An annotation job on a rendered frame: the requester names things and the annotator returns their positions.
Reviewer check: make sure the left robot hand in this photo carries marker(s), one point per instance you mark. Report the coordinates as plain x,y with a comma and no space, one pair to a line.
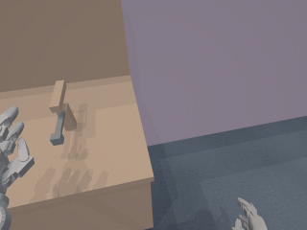
19,165

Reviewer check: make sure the left robot forearm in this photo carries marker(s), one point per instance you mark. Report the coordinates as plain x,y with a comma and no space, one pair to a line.
5,216

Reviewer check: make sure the right robot hand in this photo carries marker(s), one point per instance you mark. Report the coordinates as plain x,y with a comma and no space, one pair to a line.
252,222

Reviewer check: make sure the tap lever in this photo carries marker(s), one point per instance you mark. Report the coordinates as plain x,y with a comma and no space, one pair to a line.
57,138

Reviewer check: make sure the counter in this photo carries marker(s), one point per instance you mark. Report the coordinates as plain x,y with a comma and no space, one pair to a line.
72,56

